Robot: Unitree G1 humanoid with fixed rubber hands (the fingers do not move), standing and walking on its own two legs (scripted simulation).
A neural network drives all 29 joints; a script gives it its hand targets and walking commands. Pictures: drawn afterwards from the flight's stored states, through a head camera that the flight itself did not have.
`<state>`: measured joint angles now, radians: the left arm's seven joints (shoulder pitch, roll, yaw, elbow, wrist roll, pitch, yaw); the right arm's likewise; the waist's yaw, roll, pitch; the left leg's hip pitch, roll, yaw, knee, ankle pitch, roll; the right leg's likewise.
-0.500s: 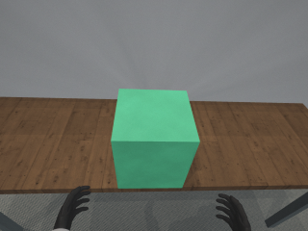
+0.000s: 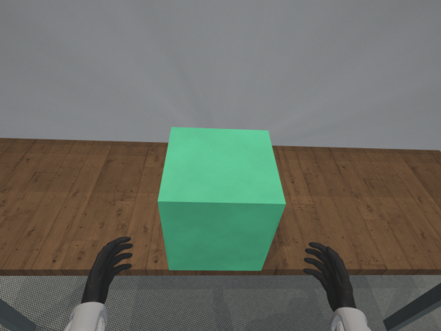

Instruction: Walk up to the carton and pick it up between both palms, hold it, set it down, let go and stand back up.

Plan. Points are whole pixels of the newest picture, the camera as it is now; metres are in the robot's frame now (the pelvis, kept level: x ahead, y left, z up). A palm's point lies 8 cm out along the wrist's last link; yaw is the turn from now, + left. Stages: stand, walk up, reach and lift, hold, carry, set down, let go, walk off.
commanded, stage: reach and lift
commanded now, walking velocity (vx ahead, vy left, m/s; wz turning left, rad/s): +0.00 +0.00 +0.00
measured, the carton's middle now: (217, 201) +0.40 +0.02 +0.00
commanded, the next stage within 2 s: none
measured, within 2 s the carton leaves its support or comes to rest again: neither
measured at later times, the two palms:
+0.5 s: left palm (102, 225) +0.28 +0.21 +0.07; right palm (342, 235) +0.29 -0.20 +0.07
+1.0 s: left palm (103, 168) +0.35 +0.22 +0.14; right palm (341, 177) +0.36 -0.20 +0.14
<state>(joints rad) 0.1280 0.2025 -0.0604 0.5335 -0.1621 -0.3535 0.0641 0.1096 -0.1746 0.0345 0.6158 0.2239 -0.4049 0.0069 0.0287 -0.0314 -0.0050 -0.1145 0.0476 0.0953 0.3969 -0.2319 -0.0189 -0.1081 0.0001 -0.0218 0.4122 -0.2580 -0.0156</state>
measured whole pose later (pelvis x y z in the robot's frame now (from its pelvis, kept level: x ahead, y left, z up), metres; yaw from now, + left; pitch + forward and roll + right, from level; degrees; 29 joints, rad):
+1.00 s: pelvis -0.01 -0.01 +0.01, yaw -1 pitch +1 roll +0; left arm -0.45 0.26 0.18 0.20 -0.14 0.52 0.02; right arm -0.50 -0.33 0.05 0.40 0.39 0.25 -0.13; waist 0.01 -0.03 -0.01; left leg -0.16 0.06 0.10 0.31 -0.17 -0.03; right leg -0.15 0.02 -0.02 0.31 -0.18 -0.02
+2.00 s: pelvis -0.02 +0.00 -0.01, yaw +1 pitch +15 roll -1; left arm -0.87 0.22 0.05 1.25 -0.17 -0.21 0.06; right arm -0.88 -0.27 0.10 1.26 0.35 -0.19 -0.06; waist 0.03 0.00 -0.18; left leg -0.55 0.07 0.06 0.49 -0.19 -0.02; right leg -0.50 0.02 -0.05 0.44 -0.19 -0.02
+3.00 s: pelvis -0.02 +0.00 +0.00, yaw +1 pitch +11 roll -1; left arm -0.82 0.00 0.50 1.12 0.35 -0.30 0.06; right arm -0.77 0.04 -0.54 1.05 -0.37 -0.29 -0.08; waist 0.01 -0.01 -0.06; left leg -0.42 0.05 0.07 0.36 -0.14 -0.01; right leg -0.38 0.01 -0.04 0.32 -0.14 -0.01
